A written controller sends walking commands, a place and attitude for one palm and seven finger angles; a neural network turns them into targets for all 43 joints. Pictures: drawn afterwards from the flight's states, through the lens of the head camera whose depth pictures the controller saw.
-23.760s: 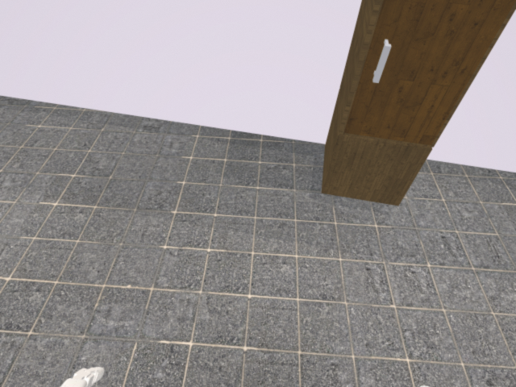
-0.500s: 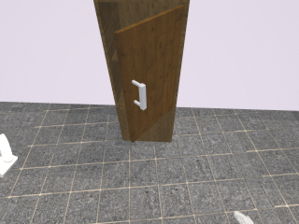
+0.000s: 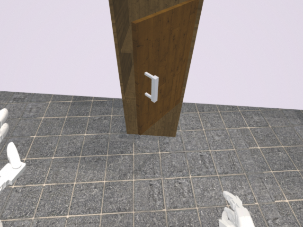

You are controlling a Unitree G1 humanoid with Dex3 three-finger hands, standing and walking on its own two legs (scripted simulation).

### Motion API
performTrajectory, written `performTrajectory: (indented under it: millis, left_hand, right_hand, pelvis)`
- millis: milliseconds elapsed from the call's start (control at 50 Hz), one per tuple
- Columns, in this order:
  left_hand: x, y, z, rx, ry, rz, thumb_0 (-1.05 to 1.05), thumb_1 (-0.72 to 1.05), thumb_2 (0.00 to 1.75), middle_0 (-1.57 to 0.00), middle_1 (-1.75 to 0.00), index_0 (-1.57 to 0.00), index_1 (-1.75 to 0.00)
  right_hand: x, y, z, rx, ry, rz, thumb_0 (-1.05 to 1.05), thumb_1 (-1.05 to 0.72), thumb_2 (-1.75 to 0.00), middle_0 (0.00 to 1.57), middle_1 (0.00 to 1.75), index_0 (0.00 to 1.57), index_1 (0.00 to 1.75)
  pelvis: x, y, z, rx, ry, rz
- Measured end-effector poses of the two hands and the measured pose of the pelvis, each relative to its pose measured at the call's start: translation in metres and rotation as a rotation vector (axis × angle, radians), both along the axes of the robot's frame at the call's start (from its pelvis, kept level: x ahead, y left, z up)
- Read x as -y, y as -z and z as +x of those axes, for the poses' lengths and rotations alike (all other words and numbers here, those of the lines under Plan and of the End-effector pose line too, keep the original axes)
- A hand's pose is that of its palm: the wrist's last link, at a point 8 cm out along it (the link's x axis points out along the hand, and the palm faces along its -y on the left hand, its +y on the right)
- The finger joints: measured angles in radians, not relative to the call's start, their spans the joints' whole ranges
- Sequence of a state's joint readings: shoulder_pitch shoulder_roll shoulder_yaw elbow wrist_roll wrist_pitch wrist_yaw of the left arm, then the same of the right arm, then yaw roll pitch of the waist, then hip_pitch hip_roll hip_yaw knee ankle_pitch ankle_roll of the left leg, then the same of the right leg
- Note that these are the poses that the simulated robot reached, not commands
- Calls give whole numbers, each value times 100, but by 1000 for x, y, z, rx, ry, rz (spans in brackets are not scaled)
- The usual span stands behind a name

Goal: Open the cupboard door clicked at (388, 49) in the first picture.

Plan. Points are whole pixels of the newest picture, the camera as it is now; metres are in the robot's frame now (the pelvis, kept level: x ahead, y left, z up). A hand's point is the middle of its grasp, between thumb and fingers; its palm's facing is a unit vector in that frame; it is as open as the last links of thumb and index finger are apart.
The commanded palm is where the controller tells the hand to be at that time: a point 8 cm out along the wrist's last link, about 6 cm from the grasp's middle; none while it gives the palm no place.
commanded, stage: stop stepping back and stand still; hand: left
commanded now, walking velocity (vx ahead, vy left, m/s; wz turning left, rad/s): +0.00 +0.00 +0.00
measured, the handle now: (150, 87) +0.64 +0.06 -0.02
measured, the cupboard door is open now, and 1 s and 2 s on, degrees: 51 51 51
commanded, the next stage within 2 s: let the arm hang, fingers relaxed in 0.22 s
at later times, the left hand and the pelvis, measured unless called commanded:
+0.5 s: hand (68, 223) +0.14 +0.24 -0.09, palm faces +0.04 -0.92 -0.40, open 7.4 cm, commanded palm none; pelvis -0.02 +0.00 -0.01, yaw +0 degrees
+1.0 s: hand out of the picture -0.04 +0.18 -0.17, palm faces +0.06 -0.97 -0.25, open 7.3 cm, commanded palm none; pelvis -0.01 -0.01 +0.00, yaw +1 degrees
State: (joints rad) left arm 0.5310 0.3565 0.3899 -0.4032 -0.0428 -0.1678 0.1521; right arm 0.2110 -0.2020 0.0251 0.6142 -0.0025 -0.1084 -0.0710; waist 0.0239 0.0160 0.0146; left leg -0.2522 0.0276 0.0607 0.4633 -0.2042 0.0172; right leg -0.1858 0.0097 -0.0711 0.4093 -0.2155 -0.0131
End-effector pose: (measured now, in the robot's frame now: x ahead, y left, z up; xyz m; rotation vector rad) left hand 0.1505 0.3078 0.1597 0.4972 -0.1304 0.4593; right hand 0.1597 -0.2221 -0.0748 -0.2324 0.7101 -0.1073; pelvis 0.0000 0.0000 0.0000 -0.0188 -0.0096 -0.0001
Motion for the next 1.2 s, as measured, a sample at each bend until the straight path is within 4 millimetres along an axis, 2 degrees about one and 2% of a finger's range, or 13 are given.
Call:
performTrajectory:
  millis: [80,260,340,380,440,480,540,600,620,740,880,1000,1200]
  left_hand:
    - [5,5,0,-8,19,-25,2,89,90,-21,-31,-21,-30]
    - [8,-20,2,33,82,77,2,89,90,-21,-31,-22,-30]
    - [3,-7,5,-32,74,79,1,89,90,-21,-31,-21,-30]
    - [-3,38,14,-211,69,17,1,89,90,-20,-30,-21,-30]
    - [0,131,9,-577,24,-150,1,90,90,-20,-30,-20,-30]
    - [15,188,-11,-807,13,-251,1,90,90,-20,-30,-20,-30]
    - [51,255,-54,-1071,20,-400,1,91,90,-20,-30,-20,-30]
    - [91,298,-99,-1258,30,-544,1,91,90,-20,-30,-20,-30]
    - [93,305,-110,-1276,-15,-579,1,94,90,-20,-30,-21,-30]
    - [89,315,-166,-1414,-118,-631,0,99,90,-21,-30,-21,-30]
    - [79,300,-200,-1503,-214,-613,1,94,90,-20,-30,-21,-30]
    - [78,295,-194,-1498,-232,-596,1,92,90,-20,-30,-20,-30]
    - [100,301,-156,-1429,-155,-622,1,91,90,-20,-30,-20,-30]
  right_hand:
    - [2,4,-16,-42,6,-21,1,-90,-90,21,30,20,30]
    - [5,4,-26,-39,43,-11,1,-90,-90,21,30,20,30]
    - [7,8,-21,-33,30,6,1,-90,-90,21,30,20,30]
    - [11,22,-20,-80,-16,16,1,-90,-90,21,30,20,30]
    - [21,43,-25,-166,-23,17,1,-90,-90,21,30,20,30]
    - [27,51,-35,-216,-5,16,1,-90,-90,21,30,20,30]
    - [35,55,-60,-307,26,0,1,-91,-90,21,30,20,30]
    - [40,54,-92,-426,54,-28,1,-91,-90,20,30,20,30]
    - [41,54,-104,-468,61,-36,1,-91,-90,20,30,20,30]
    - [37,58,-157,-668,89,-33,1,-91,-90,20,30,20,30]
    - [17,72,-177,-726,106,46,1,-91,-90,20,30,20,30]
    - [0,79,-177,-726,103,102,1,-91,-90,20,30,20,30]
    - [-5,79,-171,-714,120,116,1,-91,-90,20,30,20,30]
  pelvis:
    - [-2,-1,-5,3,-7,1]
    - [-3,-2,-6,-4,-4,-1]
    - [-4,-1,-6,-17,-8,-3]
    - [-6,2,-9,-25,-17,0]
    - [-8,7,-14,-28,-14,9]
    - [-6,9,-16,-23,-9,16]
    - [0,11,-17,-13,-9,24]
    - [6,10,-16,-1,-16,24]
    - [9,10,-16,0,-20,21]
    - [15,5,-14,5,-37,5]
    - [13,2,-11,12,-33,7]
    - [12,1,-8,14,-25,14]
    - [13,-1,1,20,-16,22]
